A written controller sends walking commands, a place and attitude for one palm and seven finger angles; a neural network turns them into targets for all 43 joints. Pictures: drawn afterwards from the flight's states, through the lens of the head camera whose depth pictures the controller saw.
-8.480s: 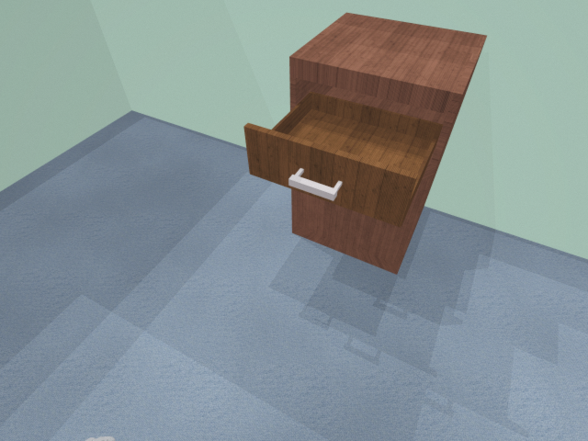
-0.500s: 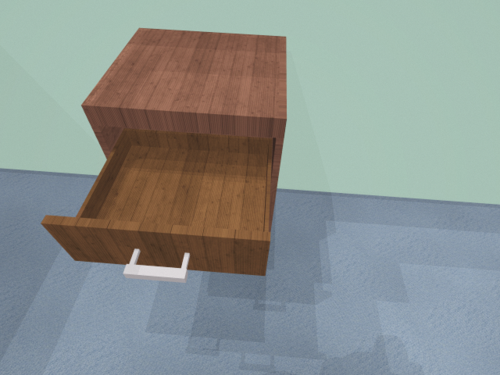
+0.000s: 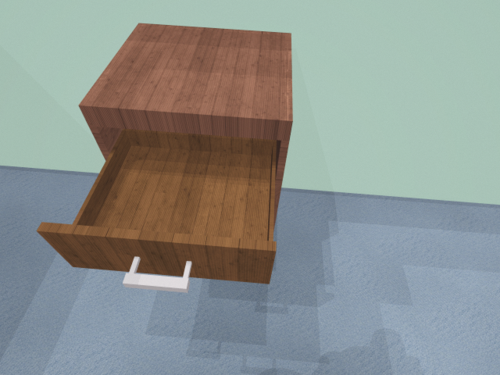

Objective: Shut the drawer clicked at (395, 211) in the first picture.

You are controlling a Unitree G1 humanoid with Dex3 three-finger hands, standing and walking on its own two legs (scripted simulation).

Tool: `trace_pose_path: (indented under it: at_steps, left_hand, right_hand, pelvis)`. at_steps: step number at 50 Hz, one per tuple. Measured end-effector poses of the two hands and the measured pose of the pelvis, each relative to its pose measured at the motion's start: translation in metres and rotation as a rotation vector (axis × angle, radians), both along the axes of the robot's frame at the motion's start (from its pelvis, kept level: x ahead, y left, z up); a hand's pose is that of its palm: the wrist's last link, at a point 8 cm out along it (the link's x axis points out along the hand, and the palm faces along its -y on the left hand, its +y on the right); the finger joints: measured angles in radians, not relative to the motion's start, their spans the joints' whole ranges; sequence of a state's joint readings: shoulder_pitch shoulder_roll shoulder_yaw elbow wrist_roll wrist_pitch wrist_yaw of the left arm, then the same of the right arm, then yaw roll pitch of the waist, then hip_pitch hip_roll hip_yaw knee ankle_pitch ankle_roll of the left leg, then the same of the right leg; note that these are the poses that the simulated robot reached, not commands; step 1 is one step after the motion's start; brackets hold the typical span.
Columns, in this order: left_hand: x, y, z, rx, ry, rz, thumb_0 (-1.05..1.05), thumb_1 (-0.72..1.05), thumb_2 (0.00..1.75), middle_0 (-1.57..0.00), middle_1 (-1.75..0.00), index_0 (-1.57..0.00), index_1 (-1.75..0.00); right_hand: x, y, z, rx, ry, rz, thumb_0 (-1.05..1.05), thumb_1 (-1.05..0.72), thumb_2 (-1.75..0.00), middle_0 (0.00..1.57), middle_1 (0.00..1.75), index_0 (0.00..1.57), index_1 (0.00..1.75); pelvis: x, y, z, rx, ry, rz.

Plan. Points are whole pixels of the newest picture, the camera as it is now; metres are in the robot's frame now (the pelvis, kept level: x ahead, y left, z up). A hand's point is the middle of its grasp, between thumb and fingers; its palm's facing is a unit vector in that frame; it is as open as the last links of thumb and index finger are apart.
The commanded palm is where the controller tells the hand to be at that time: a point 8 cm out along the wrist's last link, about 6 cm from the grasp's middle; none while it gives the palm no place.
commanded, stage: come to a stop and stand still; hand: left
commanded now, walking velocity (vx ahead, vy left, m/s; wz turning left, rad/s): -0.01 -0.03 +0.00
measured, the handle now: (159, 273) +0.31 +0.20 -0.11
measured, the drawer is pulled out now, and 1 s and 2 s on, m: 0.30 0.30 0.30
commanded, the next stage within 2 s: look again from close up in 0.62 s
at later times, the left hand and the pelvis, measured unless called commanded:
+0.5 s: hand out of the picture -0.02 +0.20 -0.17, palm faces -0.02 -0.97 -0.23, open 7.4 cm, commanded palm none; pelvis -0.06 +0.01 +0.00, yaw -1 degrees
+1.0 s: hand out of the picture -0.06 +0.16 -0.17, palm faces +0.00 -0.99 -0.17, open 7.4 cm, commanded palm none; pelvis -0.04 +0.00 +0.00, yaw -1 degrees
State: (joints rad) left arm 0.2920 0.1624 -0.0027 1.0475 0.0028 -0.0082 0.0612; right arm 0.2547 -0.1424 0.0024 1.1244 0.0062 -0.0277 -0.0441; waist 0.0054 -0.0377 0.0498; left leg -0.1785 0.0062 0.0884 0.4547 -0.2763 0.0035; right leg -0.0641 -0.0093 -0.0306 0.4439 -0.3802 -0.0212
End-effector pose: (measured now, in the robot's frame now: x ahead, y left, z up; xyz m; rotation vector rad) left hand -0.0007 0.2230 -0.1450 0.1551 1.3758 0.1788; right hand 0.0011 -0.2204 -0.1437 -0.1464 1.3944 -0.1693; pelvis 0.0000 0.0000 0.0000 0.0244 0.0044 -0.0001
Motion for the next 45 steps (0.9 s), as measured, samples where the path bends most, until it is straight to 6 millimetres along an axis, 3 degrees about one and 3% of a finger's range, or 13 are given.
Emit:
trace_pose_path:
  at_steps: [13, 22, 29, 34, 39, 45]
  left_hand:
    - [0.013, 0.022, 0.009, 0.061, -0.156, -0.067, 0.01, 0.91, 0.89, -0.2, -0.3, -0.2, -0.3]
    - [-0.012, 0.022, 0.011, 0.034, -0.148, -0.088, 0.01, 0.91, 0.89, -0.2, -0.3, -0.2, -0.3]
    - [-0.049, 0.019, 0.006, 0.009, -0.033, -0.064, 0.01, 0.91, 0.89, -0.2, -0.3, -0.2, -0.3]
    - [-0.07, 0.012, 0.004, -0.007, 0.042, -0.043, 0.01, 0.91, 0.89, -0.2, -0.3, -0.2, -0.3]
    - [-0.077, 0.004, 0.002, -0.021, 0.075, -0.029, 0.01, 0.91, 0.89, -0.2, -0.3, -0.2, -0.3]
    - [-0.071, -0.008, 0.001, -0.038, 0.067, -0.025, 0.01, 0.91, 0.89, -0.2, -0.3, -0.2, -0.3]
  right_hand:
    - [0.002, -0.007, -0.007, -0.001, -0.171, 0.02, 0.0, -0.91, -0.9, 0.19, 0.3, 0.2, 0.3]
    - [-0.027, 0.004, -0.004, 0.025, -0.153, 0.027, 0.0, -0.92, -0.9, 0.2, 0.3, 0.2, 0.3]
    - [-0.062, 0.004, -0.002, 0.025, -0.039, 0.017, 0.0, -0.91, -0.9, 0.2, 0.3, 0.2, 0.3]
    - [-0.075, 0.006, -0.001, 0.024, 0.02, 0.004, 0.0, -0.91, -0.9, 0.19, 0.3, 0.2, 0.3]
    - [-0.074, 0.009, -0.001, 0.029, 0.035, -0.004, 0.0, -0.91, -0.9, 0.19, 0.3, 0.2, 0.3]
    - [-0.061, 0.013, -0.003, 0.044, 0.016, -0.001, 0.0, -0.91, -0.9, 0.19, 0.3, 0.2, 0.3]
  pelvis:
    - [-0.037, 0.008, -0.009, -0.026, -0.025, -0.005]
    - [-0.058, 0.012, -0.006, -0.02, -0.028, -0.014]
    - [-0.059, 0.011, -0.003, -0.016, -0.004, -0.017]
    - [-0.054, 0.01, -0.001, -0.016, -0.004, -0.018]
    - [-0.049, 0.008, 0.0, -0.016, -0.014, -0.019]
    - [-0.046, 0.005, 0.001, -0.015, -0.019, -0.018]
